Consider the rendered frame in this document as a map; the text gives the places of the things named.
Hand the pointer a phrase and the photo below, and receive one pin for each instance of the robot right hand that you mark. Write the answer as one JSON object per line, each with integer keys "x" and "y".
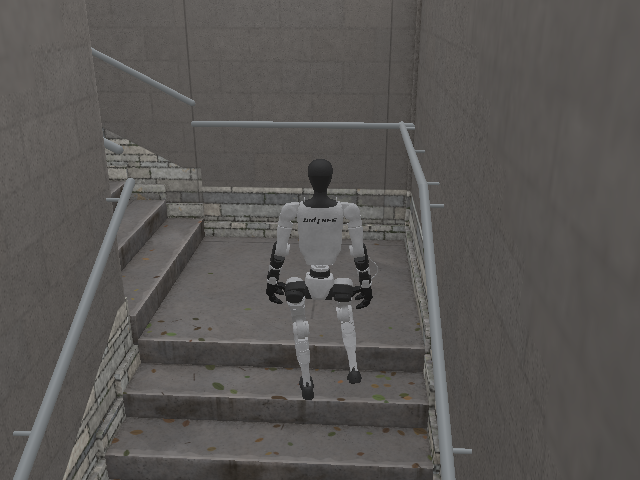
{"x": 366, "y": 293}

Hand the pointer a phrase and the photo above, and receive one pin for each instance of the left robot forearm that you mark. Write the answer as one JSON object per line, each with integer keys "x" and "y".
{"x": 275, "y": 267}

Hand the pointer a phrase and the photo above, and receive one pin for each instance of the robot shin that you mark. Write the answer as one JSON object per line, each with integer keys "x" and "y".
{"x": 349, "y": 339}
{"x": 303, "y": 355}

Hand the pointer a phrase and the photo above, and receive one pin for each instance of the robot left shin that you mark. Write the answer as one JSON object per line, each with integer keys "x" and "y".
{"x": 303, "y": 355}

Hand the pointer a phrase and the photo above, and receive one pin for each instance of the robot right shin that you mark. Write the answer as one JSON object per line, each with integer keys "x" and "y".
{"x": 349, "y": 339}

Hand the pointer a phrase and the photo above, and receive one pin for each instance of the right robot upper arm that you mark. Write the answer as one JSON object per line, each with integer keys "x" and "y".
{"x": 352, "y": 213}

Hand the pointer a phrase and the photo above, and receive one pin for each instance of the right robot forearm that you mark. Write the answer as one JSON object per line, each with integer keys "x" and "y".
{"x": 363, "y": 270}

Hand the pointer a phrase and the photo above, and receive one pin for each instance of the robot left hand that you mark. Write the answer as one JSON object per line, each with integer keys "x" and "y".
{"x": 271, "y": 289}

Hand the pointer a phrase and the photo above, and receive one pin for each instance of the left robot upper arm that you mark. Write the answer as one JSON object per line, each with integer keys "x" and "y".
{"x": 288, "y": 212}

